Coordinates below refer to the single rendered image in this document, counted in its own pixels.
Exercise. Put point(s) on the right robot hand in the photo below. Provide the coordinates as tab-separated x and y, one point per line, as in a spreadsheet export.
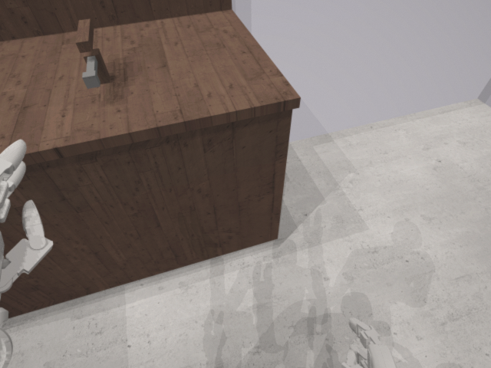
377	356

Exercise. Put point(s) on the tap lever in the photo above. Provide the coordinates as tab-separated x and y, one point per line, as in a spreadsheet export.
90	77

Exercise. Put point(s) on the counter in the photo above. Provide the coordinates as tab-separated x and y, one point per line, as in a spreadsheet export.
178	157

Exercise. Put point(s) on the left robot hand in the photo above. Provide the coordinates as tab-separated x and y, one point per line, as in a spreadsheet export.
27	253

